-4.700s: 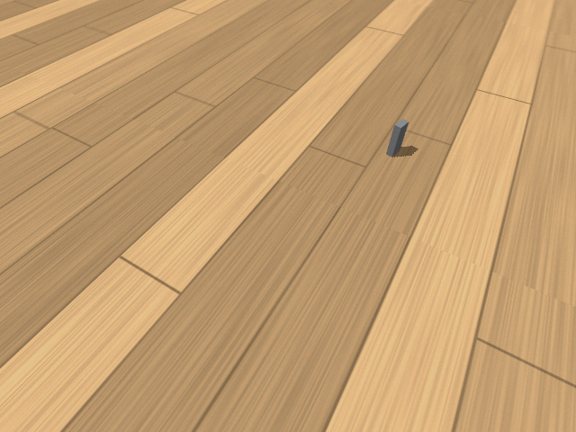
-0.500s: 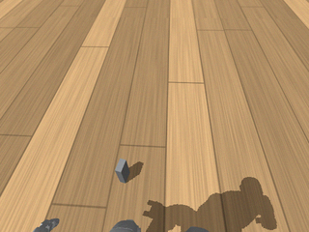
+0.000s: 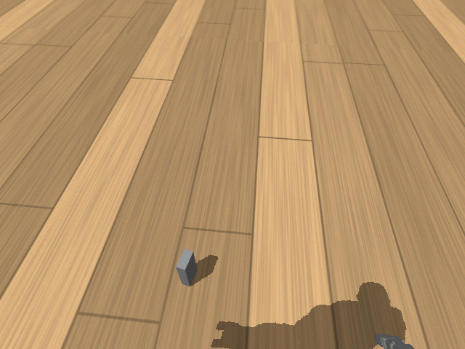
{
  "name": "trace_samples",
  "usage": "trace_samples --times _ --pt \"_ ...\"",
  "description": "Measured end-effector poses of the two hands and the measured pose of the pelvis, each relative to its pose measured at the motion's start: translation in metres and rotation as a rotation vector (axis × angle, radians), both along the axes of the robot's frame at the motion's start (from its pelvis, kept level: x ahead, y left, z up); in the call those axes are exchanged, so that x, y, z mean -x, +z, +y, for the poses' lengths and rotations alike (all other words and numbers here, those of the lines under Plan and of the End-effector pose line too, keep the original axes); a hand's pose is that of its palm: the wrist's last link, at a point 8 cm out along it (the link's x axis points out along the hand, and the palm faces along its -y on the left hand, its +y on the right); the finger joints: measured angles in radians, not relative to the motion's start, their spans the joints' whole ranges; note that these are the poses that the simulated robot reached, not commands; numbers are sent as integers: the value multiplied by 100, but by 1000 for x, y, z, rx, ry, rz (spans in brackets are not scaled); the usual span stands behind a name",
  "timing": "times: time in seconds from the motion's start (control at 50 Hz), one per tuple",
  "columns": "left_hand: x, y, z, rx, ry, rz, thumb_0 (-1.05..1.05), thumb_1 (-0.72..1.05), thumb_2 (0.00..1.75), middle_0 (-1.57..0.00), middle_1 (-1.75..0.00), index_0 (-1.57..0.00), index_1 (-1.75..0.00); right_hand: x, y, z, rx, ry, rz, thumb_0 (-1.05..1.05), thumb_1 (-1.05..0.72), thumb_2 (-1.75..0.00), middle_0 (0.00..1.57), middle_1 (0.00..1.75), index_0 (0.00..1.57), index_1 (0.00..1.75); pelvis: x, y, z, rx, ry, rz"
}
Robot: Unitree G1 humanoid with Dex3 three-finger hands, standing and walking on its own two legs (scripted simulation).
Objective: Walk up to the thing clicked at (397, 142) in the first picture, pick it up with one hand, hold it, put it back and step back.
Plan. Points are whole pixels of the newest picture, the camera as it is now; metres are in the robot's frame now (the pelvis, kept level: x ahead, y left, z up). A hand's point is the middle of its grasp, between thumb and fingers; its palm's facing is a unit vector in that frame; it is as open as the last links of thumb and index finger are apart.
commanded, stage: walk up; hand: left
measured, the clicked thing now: (187, 268) +0.49 +0.22 -0.68
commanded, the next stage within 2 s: stand in 0.64 s
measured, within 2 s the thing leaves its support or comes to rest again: neither
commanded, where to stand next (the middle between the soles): +0.11 -0.01 m, yaw +0 degrees
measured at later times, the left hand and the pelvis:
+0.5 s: hand out of the picture +0.10 +0.25 -0.15, palm faces -0.02 -0.94 -0.34, open 7.4 cm; pelvis +0.01 +0.00 +0.01, yaw +0 degrees
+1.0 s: hand out of the picture +0.10 +0.24 -0.15, palm faces -0.02 -0.94 -0.34, open 7.4 cm; pelvis +0.03 -0.01 +0.01, yaw +0 degrees
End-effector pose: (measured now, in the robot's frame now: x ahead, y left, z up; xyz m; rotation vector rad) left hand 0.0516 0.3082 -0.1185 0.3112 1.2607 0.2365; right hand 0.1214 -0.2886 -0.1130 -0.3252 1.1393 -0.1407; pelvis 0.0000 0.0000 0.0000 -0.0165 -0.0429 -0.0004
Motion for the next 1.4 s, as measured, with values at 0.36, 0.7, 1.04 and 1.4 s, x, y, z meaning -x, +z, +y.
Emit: trace_samples --times 0.36,0.7,1.04,1.4 --pt "-33 7 -11 20 -30 -37 0 91 90 -20 -30 -20 -30 34 -1 -9 8 -65 91 0 -91 -90 21 30 20 30 -8 7 -1 -7 2 10" --pt "-41 7 -17 20 -32 -34 0 91 90 -20 -30 -20 -30 36 -1 -13 9 -73 102 0 -91 -90 20 30 20 30 -16 8 -6 -10 5 17" --pt "-49 7 -23 16 -26 -9 0 91 90 -20 -30 -20 -30 11 0 -22 17 -62 92 0 -91 -90 21 30 20 30 -35 9 -13 -13 6 29" --pt "-75 10 -29 14 -34 -39 0 91 90 -20 -30 -20 -30 -10 2 -26 21 -57 70 0 -91 -90 21 30 20 30 -49 9 -18 -13 2 26"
